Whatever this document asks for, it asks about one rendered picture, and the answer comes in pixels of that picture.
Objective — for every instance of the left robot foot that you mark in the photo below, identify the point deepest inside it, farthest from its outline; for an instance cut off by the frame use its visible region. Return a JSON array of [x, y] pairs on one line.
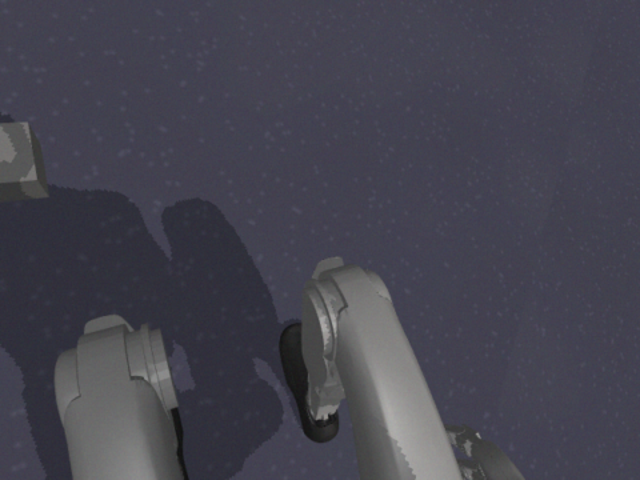
[[179, 434]]

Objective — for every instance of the carton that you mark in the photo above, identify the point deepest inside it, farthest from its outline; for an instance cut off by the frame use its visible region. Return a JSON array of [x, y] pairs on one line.
[[22, 171]]

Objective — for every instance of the right robot hand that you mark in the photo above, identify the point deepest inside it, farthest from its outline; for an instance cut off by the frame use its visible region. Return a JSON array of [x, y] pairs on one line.
[[489, 461]]

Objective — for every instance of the right robot foot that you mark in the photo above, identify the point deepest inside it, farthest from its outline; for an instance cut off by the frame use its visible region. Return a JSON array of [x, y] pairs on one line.
[[296, 376]]

